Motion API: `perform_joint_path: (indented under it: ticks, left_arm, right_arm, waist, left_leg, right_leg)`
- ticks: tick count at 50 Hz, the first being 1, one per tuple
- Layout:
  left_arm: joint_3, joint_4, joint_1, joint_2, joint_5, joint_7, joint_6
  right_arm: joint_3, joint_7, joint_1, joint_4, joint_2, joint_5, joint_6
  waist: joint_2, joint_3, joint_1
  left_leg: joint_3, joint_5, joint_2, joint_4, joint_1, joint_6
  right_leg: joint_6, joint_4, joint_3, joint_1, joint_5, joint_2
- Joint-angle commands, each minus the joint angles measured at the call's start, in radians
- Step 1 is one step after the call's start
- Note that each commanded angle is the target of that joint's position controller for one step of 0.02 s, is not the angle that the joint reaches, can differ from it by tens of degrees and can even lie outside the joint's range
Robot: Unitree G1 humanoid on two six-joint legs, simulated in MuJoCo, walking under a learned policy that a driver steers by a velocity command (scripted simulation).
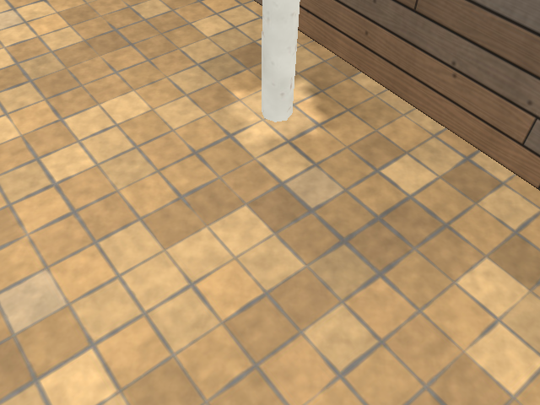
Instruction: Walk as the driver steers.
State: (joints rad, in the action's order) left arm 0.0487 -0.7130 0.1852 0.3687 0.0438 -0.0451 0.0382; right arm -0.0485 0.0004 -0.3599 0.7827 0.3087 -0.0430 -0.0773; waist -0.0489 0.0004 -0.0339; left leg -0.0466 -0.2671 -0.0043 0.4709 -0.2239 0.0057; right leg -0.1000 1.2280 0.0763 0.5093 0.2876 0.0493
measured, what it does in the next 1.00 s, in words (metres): walks ahead: right foot, then left foot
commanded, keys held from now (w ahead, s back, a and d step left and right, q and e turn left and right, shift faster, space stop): w+shift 0.08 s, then w+q+shift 0.32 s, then shift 0.60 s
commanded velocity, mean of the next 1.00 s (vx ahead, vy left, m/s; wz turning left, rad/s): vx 0.62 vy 0.00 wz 0.21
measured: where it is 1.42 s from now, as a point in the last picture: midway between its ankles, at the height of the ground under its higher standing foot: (262, 315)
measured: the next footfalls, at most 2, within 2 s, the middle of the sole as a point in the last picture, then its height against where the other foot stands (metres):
right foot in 0.26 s outside the picture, level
left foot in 0.64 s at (221, 307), level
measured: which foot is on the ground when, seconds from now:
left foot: down 0.00-0.24, up 0.26-0.62, down 0.64-1.00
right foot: up 0.00-0.24, down 0.26-0.66, up 0.68-1.00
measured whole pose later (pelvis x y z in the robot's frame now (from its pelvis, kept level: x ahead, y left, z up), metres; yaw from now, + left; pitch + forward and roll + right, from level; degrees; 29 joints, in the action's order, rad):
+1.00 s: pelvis +0.68 +0.03 +0.00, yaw +15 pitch -1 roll +1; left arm 0.00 -0.88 0.19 0.22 0.02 0.03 -0.03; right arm 0.00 0.01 -0.24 0.91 0.21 -0.03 -0.02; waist -0.02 0.06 -0.02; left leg -0.04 -0.11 -0.09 0.42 -0.29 -0.09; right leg 0.00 0.70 0.03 0.39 0.28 -0.04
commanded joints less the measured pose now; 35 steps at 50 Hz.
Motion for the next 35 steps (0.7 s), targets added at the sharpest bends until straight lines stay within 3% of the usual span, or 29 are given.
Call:
perform_joint_path:
  ticks: [1,4,6,8,10,11,12,13,14,15,16,17,18,19,20,23,24,25,26,27,29,31,32,33,34,35]
  left_arm:
    - [-0.025,0.106,-0.065,-0.014,0.006,-0.018,0.000]
    - [-0.040,0.166,-0.211,-0.005,0.001,-0.030,0.008]
    - [-0.057,0.193,-0.288,-0.025,-0.001,-0.045,0.018]
    - [-0.060,0.190,-0.302,-0.025,-0.004,-0.042,0.023]
    - [-0.043,0.163,-0.226,0.016,0.003,-0.015,0.025]
    - [-0.026,0.120,-0.081,0.048,0.008,0.003,0.028]
    - [-0.005,0.056,0.117,0.080,0.013,0.021,0.031]
    - [0.024,0.023,0.266,0.161,0.034,0.045,0.033]
    - [0.039,0.033,0.262,0.215,0.057,0.053,0.038]
    - [0.035,0.041,0.226,0.162,0.024,0.052,0.030]
    - [0.018,0.022,0.146,0.088,0.012,0.052,0.037]
    - [0.014,0.007,0.109,0.048,0.008,0.047,0.045]
    - [0.008,-0.004,0.090,0.019,0.006,0.047,0.052]
    - [0.005,-0.018,0.097,0.007,-0.004,0.049,0.060]
    - [0.001,-0.035,0.108,-0.021,-0.013,0.046,0.071]
    - [-0.010,-0.080,0.127,-0.050,-0.031,0.042,0.098]
    - [-0.012,-0.086,0.110,-0.054,-0.029,0.041,0.101]
    - [-0.013,-0.084,0.068,-0.046,-0.031,0.040,0.103]
    - [-0.012,-0.088,0.065,-0.037,-0.036,0.040,0.106]
    - [-0.009,-0.101,0.100,-0.015,-0.043,0.041,0.111]
    - [0.003,-0.117,0.119,0.047,-0.055,0.048,0.109]
    - [0.012,-0.123,0.116,0.085,-0.056,0.062,0.083]
    - [0.010,-0.122,0.113,0.084,-0.063,0.069,0.071]
    - [0.001,-0.122,0.191,0.024,-0.057,0.071,0.056]
    - [-0.029,-0.131,0.456,-0.073,-0.096,0.069,0.037]
    - [-0.016,-0.147,0.381,0.009,-0.073,0.080,0.025]
  right_arm:
    - [-0.012,0.013,-0.052,-0.001,0.078,0.019,-0.039]
    - [-0.013,0.017,-0.057,0.019,0.096,0.022,-0.047]
    - [-0.010,0.020,-0.101,0.047,0.100,0.035,-0.046]
    - [-0.016,0.021,-0.118,0.065,0.141,0.038,-0.043]
    - [-0.025,0.014,-0.132,0.081,0.199,0.040,-0.038]
    - [-0.030,0.007,-0.131,0.089,0.225,0.036,-0.030]
    - [-0.029,0.003,-0.108,0.086,0.226,0.039,-0.022]
    - [-0.010,0.006,-0.122,0.060,0.143,0.034,-0.022]
    - [0.020,0.011,-0.245,0.021,-0.022,0.062,-0.020]
    - [-0.005,0.007,-0.138,0.007,0.093,0.061,-0.010]
    - [-0.013,0.010,-0.040,-0.010,0.104,0.056,-0.004]
    - [-0.004,0.018,-0.022,-0.005,0.072,0.049,0.000]
    - [-0.005,0.025,-0.021,0.012,0.056,0.041,0.014]
    - [-0.004,0.034,-0.054,0.013,0.036,0.030,0.032]
    - [-0.003,0.040,-0.035,0.013,0.020,0.025,0.050]
    - [0.003,0.046,0.097,-0.047,-0.019,0.005,0.065]
    - [0.011,0.049,0.130,-0.066,-0.034,0.006,0.057]
    - [0.022,0.056,0.157,-0.080,-0.047,0.010,0.047]
    - [0.028,0.066,0.185,-0.079,-0.047,0.013,0.036]
    - [0.032,0.075,0.198,-0.073,-0.048,0.015,0.029]
    - [0.025,0.073,0.140,-0.044,-0.013,0.000,0.029]
    - [0.005,0.057,-0.046,0.022,0.044,-0.024,0.020]
    - [-0.004,0.047,-0.135,0.056,0.071,-0.035,0.011]
    - [-0.021,0.034,-0.135,0.063,0.154,-0.032,0.004]
    - [-0.036,0.024,-0.104,0.037,0.227,-0.012,0.004]
    - [-0.040,0.017,-0.090,-0.002,0.187,0.044,0.016]
  waist:
    - [0.126,0.065,0.024]
    - [0.106,0.112,0.023]
    - [0.102,0.129,0.012]
    - [0.103,0.128,0.021]
    - [0.127,0.037,0.068]
    - [0.149,-0.054,0.141]
    - [0.144,-0.149,0.242]
    - [0.049,-0.269,0.271]
    - [-0.187,-0.418,0.148]
    - [-0.091,-0.374,0.183]
    - [-0.033,-0.167,0.142]
    - [-0.009,-0.074,0.108]
    - [0.001,-0.025,0.077]
    - [-0.044,-0.017,0.041]
    - [-0.030,0.008,0.030]
    - [-0.003,0.106,-0.001]
    - [-0.017,0.115,-0.014]
    - [-0.032,0.119,-0.029]
    - [-0.022,0.109,-0.018]
    - [-0.018,0.090,-0.003]
    - [-0.025,0.037,-0.029]
    - [-0.022,-0.064,-0.106]
    - [-0.011,-0.100,-0.155]
    - [0.146,-0.150,-0.107]
    - [0.323,-0.441,0.014]
    - [0.124,-0.539,-0.059]
  left_leg:
    - [0.308,-0.018,0.241,-0.319,0.125,-0.146]
    - [0.130,0.169,0.203,-0.399,0.076,-0.139]
    - [0.095,0.322,0.188,-0.475,0.015,-0.144]
    - [0.087,0.508,0.206,-0.470,0.050,-0.150]
    - [0.065,0.956,0.213,-0.286,0.168,-0.145]
    - [0.065,1.071,0.214,-0.091,0.179,-0.135]
    - [0.056,0.972,0.179,0.173,0.079,-0.119]
    - [0.043,0.575,0.111,0.512,-0.126,-0.117]
    - [0.093,-0.220,0.002,0.867,-0.421,-0.111]
    - [0.136,-0.132,0.015,0.941,-0.494,-0.130]
    - [0.130,-0.016,0.061,0.890,-0.534,-0.127]
    - [0.122,0.023,0.092,0.841,-0.512,-0.119]
    - [0.123,0.031,0.111,0.819,-0.474,-0.109]
    - [0.120,0.027,0.123,0.807,-0.437,-0.095]
    - [0.119,0.025,0.141,0.797,-0.438,-0.090]
    - [0.082,0.065,0.120,0.681,-0.488,-0.056]
    - [0.052,0.125,0.094,0.583,-0.459,-0.052]
    - [0.027,0.212,0.076,0.417,-0.376,-0.051]
    - [-0.018,0.329,0.039,0.262,-0.274,-0.054]
    - [-0.058,0.425,0.001,0.186,-0.180,-0.059]
    - [-0.069,0.447,-0.057,0.134,-0.051,-0.084]
    - [-0.032,0.410,-0.093,0.096,0.121,-0.128]
    - [0.015,0.502,-0.055,0.007,0.219,-0.150]
    - [0.142,1.062,0.119,0.059,0.333,-0.179]
    - [0.518,1.679,0.452,0.224,0.705,-0.394]
    - [0.529,1.523,0.430,0.135,0.638,-0.398]
  right_leg:
    - [0.017,-0.083,0.080,0.269,-0.059,-0.058]
    - [0.032,-0.334,0.005,0.230,-0.207,-0.059]
    - [0.019,-0.499,-0.115,0.068,-0.292,-0.074]
    - [0.005,-0.578,-0.131,-0.046,-0.317,-0.064]
    - [-0.010,-0.615,-0.144,-0.179,-0.211,-0.004]
    - [-0.019,-0.625,-0.132,-0.335,-0.136,0.023]
    - [-0.023,-0.664,-0.106,-0.571,-0.130,-0.001]
    - [-0.028,-0.672,0.106,-0.806,0.151,-0.212]
    - [-0.091,-0.795,0.597,-0.997,0.461,-0.501]
    - [-0.086,-0.940,0.712,-0.875,0.519,-0.485]
    - [-0.072,-0.950,0.509,-0.715,0.377,-0.426]
    - [-0.067,-0.973,0.380,-0.592,0.192,-0.389]
    - [-0.040,-1.001,0.262,-0.505,0.074,-0.340]
    - [-0.039,-1.021,0.194,-0.446,0.024,-0.338]
    - [-0.030,-1.046,0.133,-0.415,-0.022,-0.324]
    - [-0.038,-1.051,-0.066,-0.365,-0.631,-0.289]
    - [-0.029,-1.047,-0.144,-0.336,-0.757,-0.248]
    - [-0.016,-1.051,-0.217,-0.281,-0.758,-0.206]
    - [-0.005,-1.049,-0.265,-0.253,-0.746,-0.171]
    - [-0.006,-1.041,-0.265,-0.250,-0.757,-0.176]
    - [0.000,-0.958,-0.251,-0.313,-0.899,-0.212]
    - [0.023,-0.674,-0.247,-0.381,-0.982,-0.216]
    - [0.041,-0.459,-0.253,-0.357,-0.828,-0.183]
    - [0.063,-0.096,-0.281,-0.258,-0.115,-0.055]
    - [0.084,0.302,-0.088,-0.003,0.414,0.033]
    - [0.079,0.301,0.066,0.000,0.295,0.021]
